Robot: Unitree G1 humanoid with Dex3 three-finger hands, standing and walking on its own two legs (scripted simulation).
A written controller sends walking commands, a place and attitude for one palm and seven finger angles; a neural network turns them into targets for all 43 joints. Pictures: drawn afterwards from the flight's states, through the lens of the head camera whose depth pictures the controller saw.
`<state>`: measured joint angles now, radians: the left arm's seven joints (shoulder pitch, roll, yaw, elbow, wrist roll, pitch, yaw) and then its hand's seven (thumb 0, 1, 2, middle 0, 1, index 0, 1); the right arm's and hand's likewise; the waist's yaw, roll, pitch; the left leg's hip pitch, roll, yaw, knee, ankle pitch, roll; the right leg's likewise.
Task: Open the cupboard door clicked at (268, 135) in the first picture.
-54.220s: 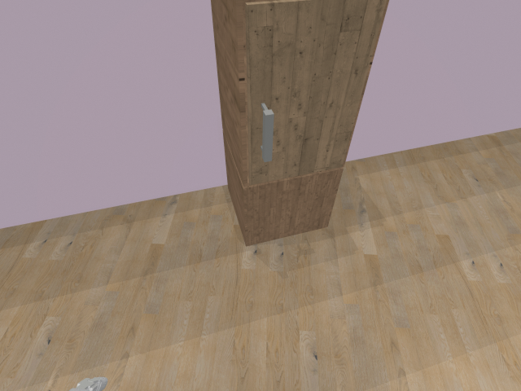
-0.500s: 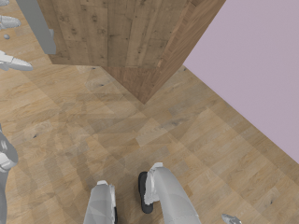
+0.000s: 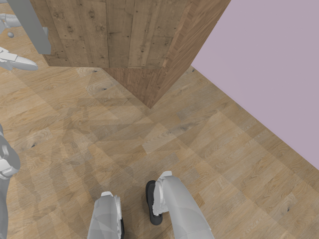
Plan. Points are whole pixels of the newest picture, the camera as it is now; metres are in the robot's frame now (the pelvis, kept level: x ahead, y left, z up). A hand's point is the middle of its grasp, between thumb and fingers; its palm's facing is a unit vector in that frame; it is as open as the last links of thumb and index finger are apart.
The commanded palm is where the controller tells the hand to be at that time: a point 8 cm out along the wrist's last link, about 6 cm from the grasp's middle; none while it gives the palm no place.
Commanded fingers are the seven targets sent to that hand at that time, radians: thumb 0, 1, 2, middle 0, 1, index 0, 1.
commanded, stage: slide the fingers in behind the handle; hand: left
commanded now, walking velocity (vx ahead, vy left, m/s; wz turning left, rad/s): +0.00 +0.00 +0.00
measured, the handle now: (31, 13) +0.61 +0.21 +0.04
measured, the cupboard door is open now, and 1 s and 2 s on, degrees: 45 45 45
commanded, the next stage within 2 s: close the thumb around the handle in 1.30 s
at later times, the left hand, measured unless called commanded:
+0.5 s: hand (31, 34) +0.56 +0.21 +0.05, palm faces -0.03 -1.00 -0.02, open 14.0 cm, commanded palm +0.54 +0.23 +0.05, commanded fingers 0.00 -0.50 0.30 -0.30 -1.20 -0.30 -1.20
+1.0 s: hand (41, 35) +0.55 +0.19 +0.05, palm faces +0.01 -1.00 -0.02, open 14.1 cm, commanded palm +0.53 +0.21 +0.05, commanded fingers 0.00 -0.50 0.30 -0.30 -1.20 -0.30 -1.20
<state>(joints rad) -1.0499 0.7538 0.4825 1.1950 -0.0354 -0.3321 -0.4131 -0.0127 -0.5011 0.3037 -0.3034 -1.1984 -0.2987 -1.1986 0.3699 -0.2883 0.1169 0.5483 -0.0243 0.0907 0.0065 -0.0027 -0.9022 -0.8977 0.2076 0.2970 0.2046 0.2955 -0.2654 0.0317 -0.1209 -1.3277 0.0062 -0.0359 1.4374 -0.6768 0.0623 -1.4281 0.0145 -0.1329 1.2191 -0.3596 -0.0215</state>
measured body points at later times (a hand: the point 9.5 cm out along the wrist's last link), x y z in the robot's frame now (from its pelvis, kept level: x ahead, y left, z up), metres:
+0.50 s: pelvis +0.01 +0.00 +0.01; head +0.20 +0.04 +0.41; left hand +0.55 +0.26 +0.05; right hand +0.02 -0.27 -0.09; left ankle -0.02 +0.07 -0.59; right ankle +0.10 -0.12 -0.59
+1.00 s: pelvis +0.01 -0.01 +0.01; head +0.20 +0.03 +0.42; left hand +0.55 +0.24 +0.05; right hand +0.03 -0.27 -0.09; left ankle -0.02 +0.07 -0.59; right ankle +0.10 -0.12 -0.59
